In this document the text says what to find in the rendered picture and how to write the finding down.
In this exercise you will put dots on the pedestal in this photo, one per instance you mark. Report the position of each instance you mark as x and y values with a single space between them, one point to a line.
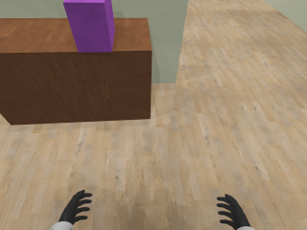
45 80

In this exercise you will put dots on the robot left hand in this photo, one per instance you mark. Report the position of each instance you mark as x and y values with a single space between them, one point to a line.
71 210

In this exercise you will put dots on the robot right hand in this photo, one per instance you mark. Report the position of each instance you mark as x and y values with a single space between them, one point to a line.
239 219

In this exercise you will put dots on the carton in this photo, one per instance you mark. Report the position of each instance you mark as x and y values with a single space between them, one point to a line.
92 24

